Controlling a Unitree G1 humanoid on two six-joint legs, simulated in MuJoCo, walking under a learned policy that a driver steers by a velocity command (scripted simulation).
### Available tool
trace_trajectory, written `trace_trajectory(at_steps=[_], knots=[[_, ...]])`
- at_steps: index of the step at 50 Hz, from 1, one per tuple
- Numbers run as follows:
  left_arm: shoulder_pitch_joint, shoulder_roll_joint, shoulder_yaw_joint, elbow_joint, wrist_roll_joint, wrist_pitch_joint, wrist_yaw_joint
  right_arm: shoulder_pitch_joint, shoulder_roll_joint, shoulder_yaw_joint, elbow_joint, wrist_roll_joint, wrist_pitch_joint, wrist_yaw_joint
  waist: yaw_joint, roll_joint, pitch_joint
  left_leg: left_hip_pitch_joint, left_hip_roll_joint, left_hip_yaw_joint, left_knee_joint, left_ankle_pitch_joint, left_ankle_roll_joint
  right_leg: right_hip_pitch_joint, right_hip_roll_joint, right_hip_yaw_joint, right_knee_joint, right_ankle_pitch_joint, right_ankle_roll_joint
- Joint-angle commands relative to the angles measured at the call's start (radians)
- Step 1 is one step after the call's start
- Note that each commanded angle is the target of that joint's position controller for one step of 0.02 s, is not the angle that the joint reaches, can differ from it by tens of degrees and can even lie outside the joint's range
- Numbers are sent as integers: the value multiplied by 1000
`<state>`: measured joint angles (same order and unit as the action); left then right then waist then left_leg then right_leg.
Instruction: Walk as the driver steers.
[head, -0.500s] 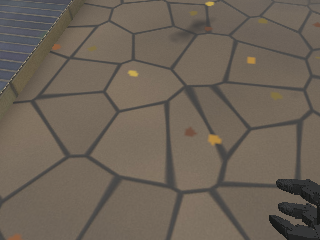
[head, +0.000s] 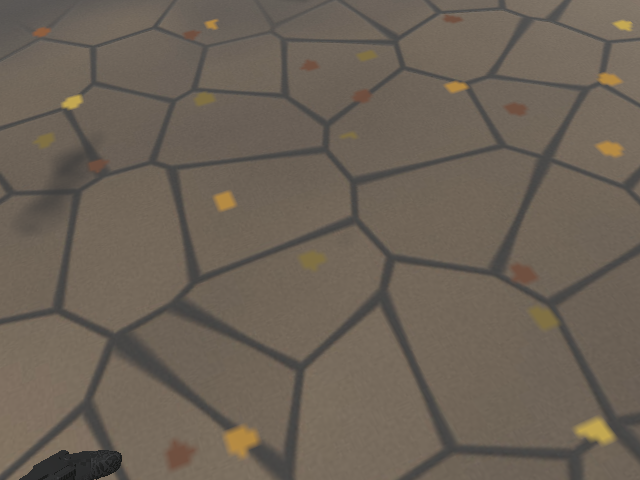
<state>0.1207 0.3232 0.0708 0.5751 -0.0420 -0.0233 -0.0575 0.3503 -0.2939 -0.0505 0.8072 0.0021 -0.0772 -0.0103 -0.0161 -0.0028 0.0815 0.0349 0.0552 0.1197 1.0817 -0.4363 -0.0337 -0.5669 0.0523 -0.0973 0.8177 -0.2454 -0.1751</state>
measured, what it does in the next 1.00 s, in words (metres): walks ahead, turning right: left foot, then right foot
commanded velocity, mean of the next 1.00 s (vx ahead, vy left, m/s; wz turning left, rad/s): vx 1.00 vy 0.00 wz -0.57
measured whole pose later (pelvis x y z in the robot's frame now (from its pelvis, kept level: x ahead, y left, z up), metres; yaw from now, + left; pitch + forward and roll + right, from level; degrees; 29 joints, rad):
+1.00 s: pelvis +0.86 -0.23 +0.04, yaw -34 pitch +1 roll +0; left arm 0.25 0.29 0.06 0.74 -0.01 -0.08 -0.04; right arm 0.28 -0.27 0.00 0.76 0.01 -0.14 0.00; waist 0.01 0.03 0.04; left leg -0.30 0.03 -0.08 1.26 -0.33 0.02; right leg -0.38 0.14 0.02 0.54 -0.16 -0.13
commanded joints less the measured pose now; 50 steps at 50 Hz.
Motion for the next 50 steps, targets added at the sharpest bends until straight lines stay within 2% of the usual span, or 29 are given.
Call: trace_trajectory(at_steps=[1, 2, 3, 6, 9, 11, 16, 18, 19, 20, 21, 22, 23, 24, 25, 26, 29, 34, 38, 40, 42, 43, 44, 45, 46, 47, 48, 49, 50], knots=[[355, 176, 65, 8, 28, -36, 10, -188, -149, -3, -252, 42, -120, 11, 149, -125, -328, -918, -70, -280, 497, -8, 86, 958, -302, 998, -579, -413, -266], [320, 158, 55, 27, 33, -58, 5, -232, -133, -3, -267, 50, -122, 8, 85, 11, -165, -908, -46, -270, 379, 49, 90, 770, -291, 941, -613, -357, -229], [254, 136, 46, 25, 35, -74, 3, -213, -114, 2, -239, 26, -111, 1, 29, 108, -116, -811, 0, -284, 289, 91, 77, 608, -252, 850, -594, -266, -198], [154, 90, 29, 25, 26, -74, 29, -165, -121, -12, -216, -6, -63, 7, -53, 47, -17, -664, 39, -273, 90, 131, 8, 323, -132, 627, -607, -85, -178], [198, 73, 23, 57, 13, -65, 66, -363, -58, 8, -283, -30, -55, 8, 17, 33, 48, -590, 0, -188, -209, 336, -40, 164, -44, 473, -613, 91, -141], [225, 85, 29, 81, 12, -53, 75, -450, -10, 18, -317, -25, -58, 18, 67, -5, 36, -469, -48, -154, -405, 518, -48, 96, -2, 427, -591, 63, -89], [331, 47, 27, 164, 0, -48, 82, -509, -75, -15, -343, 24, -70, 31, 126, -89, 16, -458, -31, -188, -594, 611, -23, 370, -102, 490, -511, 91, -47], [327, 73, 37, 178, 21, -32, 83, -381, -130, -49, -321, 25, -75, 28, 47, -121, -64, -371, -63, -148, -584, 478, 20, 520, -131, 484, -358, 508, -23], [279, 104, 39, 167, 48, -27, 70, -208, -164, -71, -294, 35, -69, 18, -66, -141, -176, -193, -63, -120, -545, 423, 55, 520, -120, 449, -177, 732, 7], [210, 68, 20, 131, 75, -30, 59, 64, -183, -71, -251, 31, -56, 6, -199, -126, -355, 180, 46, -230, -411, 309, 95, 305, -104, 430, 154, 661, 31], [471, -88, -21, 138, 16, -47, 49, 145, -276, -86, -187, 1, -58, 29, -56, 425, -567, 549, 313, -849, -606, -103, 315, -47, 83, 350, 590, -147, 107], [428, -20, -32, 157, -27, -49, 56, 173, -182, -71, -174, 4, -63, 44, -104, 436, -525, 535, 347, -1116, -786, -432, 305, -197, 22, 328, 683, -207, 102], [239, 55, -17, 124, -20, -51, 56, 107, -102, -56, -175, 7, -51, 32, -142, 260, -317, 390, 302, -960, -807, -373, 263, -263, -28, 282, 678, -152, 89], [97, 57, -21, 89, 5, -61, 56, 74, -101, -50, -159, -8, -40, 30, -139, 43, -192, 210, 242, -796, -816, -162, 234, -227, -50, 249, 627, -121, 83], [27, 33, -23, 60, 19, -74, 53, 46, -105, -49, -141, -19, -42, 35, -102, -3, -108, 81, 206, -696, -818, -19, 240, -214, -69, 247, 564, -114, 79], [32, 11, -25, 56, 17, -76, 46, 17, -71, -35, -129, -29, -49, 37, -50, 27, -89, -3, 175, -618, -834, 49, 237, -164, -107, 258, 502, -95, 73], [61, -31, -36, 66, 8, -60, 39, -1, -8, -8, -93, 6, -48, 51, 17, 63, -37, -111, 157, -511, -887, 141, 252, -152, -154, 233, 365, -105, 77], [-145, -29, -60, -6, 39, -78, 18, 47, -103, -23, -58, 19, -53, 27, -13, 29, 65, -220, 130, -306, -1014, 328, 233, -161, -175, 150, 36, 243, 123], [-276, -10, -54, -38, 21, -89, -6, 152, -132, -19, -8, 26, -45, 18, -54, 38, 77, -119, 138, -148, -1079, 498, 191, -10, -103, 70, -199, 405, 107], [-284, 25, -35, -54, 14, -86, -10, 172, -156, -17, 7, 9, -30, 17, -34, 100, 24, 29, 157, -73, -963, 949, 155, 19, -28, 9, -217, 307, 71], [-152, 86, 0, -48, 7, -69, -4, 174, -183, -19, 17, -14, -9, 3, 67, 216, -102, 111, 190, -32, -704, 1432, 120, 179, 36, -29, -172, 179, 17], [78, 129, 29, 13, 2, -57, 7, 119, -197, -21, 7, -21, 6, -8, 197, 220, -205, 28, 178, 0, -448, 1552, 92, 437, 56, -34, -196, 205, -15], [340, 183, 55, 92, 3, -39, 19, 81, -196, -20, -34, -31, 8, -26, 294, 133, -311, -253, 134, -13, -85, 1287, 58, 813, -31, 141, -183, 155, -47], [346, 271, 62, 116, 12, -48, 13, 222, 13, 36, -82, -34, -27, 3, 98, -276, -431, -708, -66, -105, 291, 63, 9, 1150, -288, 743, -304, -240, -228], [403, 180, 55, 132, 14, -52, 19, 127, -102, 21, -90, 10, -72, 8, 177, -234, -531, -795, -87, -253, 386, 6, 47, 1171, -309, 1011, -514, -415, -235], [362, 143, 44, 134, 31, -61, 24, -12, -127, 11, -139, 45, -96, 8, 171, -171, -332, -887, -37, -266, 369, 52, 72, 1051, -285, 900, -534, -316, -187], [306, 130, 39, 127, 33, -71, 23, -97, -110, 24, -166, 31, -113, 4, 135, -26, -230, -844, -7, -264, 289, 97, 81, 859, -246, 795, -546, -176, -167], [243, 104, 31, 121, 42, -76, 21, -129, -91, 23, -168, 7, -120, 2, 77, 36, -162, -778, 11, -259, 207, 119, 76, 688, -208, 711, -562, -56, -158], [200, 66, 17, 113, 54, -80, 22, -108, -84, 20, -169, -6, -111, 7, 15, 24, -136, -709, 28, -271, 152, 134, 68, 574, -166, 650, -586, 3, -160]])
